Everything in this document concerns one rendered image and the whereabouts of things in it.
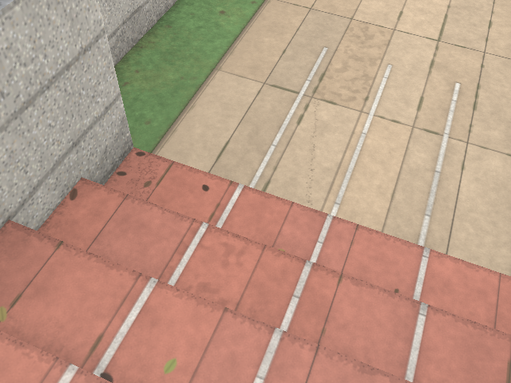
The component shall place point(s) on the stairs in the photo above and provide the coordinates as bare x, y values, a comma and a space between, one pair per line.
169, 274

